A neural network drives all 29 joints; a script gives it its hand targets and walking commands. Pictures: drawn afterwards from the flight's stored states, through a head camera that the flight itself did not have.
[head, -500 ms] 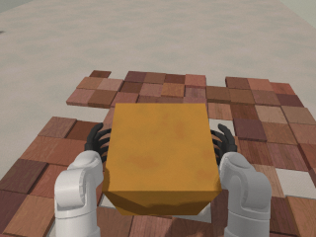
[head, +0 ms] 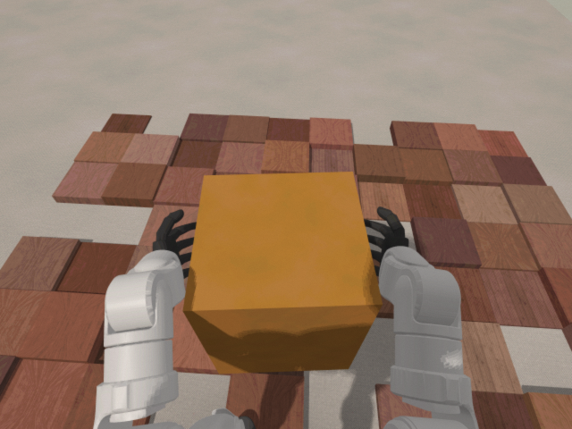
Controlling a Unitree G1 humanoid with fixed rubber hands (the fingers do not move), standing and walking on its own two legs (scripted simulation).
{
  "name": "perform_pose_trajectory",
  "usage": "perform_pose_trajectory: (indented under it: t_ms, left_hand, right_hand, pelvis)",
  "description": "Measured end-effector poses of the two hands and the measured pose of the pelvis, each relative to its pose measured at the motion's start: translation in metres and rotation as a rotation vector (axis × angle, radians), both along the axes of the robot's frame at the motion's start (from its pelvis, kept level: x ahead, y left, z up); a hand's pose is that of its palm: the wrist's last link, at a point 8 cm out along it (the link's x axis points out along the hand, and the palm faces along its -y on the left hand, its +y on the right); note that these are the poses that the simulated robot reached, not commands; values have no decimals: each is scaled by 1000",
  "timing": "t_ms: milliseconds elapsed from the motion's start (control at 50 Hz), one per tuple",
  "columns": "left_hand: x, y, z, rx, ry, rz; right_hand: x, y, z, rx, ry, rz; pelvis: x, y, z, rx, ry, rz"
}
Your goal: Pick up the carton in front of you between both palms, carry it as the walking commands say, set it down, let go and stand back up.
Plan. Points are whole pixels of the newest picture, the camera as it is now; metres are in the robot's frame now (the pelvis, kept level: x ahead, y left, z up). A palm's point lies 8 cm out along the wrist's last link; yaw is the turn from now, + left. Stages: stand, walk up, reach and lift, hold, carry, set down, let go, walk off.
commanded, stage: carry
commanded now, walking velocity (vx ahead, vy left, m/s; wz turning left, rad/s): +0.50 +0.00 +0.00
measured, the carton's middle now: (281, 279) +0.33 -0.01 +0.01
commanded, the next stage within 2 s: none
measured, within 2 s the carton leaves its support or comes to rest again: neither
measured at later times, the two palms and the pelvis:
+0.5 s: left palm (148, 63) +0.63 +0.18 +0.20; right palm (331, 55) +0.67 -0.12 +0.19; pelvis +0.31 -0.01 +0.04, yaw +1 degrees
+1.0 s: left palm (202, 21) +1.00 +0.15 +0.12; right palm (322, 17) +1.01 -0.15 +0.12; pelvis +0.65 +0.00 +0.01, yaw +0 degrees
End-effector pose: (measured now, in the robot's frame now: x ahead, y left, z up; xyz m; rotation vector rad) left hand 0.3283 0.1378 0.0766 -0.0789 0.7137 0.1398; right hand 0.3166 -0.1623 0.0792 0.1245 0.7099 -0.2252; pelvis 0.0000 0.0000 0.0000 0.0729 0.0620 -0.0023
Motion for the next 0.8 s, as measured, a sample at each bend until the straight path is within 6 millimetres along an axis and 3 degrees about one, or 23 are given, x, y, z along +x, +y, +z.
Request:
perform_pose_trajectory:
  t_ms: [120,220,380,500,580,720,800]
  left_hand:
    - [77,-18,14,-27,-15,-18]
    - [130,-24,35,-6,-79,-1]
    - [209,14,86,9,-164,138]
    - [303,47,121,27,-258,168]
    - [378,47,118,13,-285,102]
    - [484,4,100,-70,-175,0]
    - [545,-12,95,-73,-163,-20]
  right_hand:
    - [59,-17,10,6,-16,-52]
    - [124,-24,32,20,-79,-31]
    - [248,15,81,39,-163,114]
    - [351,44,110,-7,-254,129]
    - [407,42,110,-41,-281,92]
    - [466,4,98,-7,-172,-53]
    - [518,-13,97,-3,-162,-98]
  pelvis:
    - [56,3,26,-40,26,-8]
    - [107,-8,36,-69,28,-7]
    - [212,-20,53,-51,39,0]
    - [310,-8,40,-48,33,18]
    - [368,3,17,-28,5,28]
    - [449,15,31,-57,19,17]
    - [504,16,32,-68,31,6]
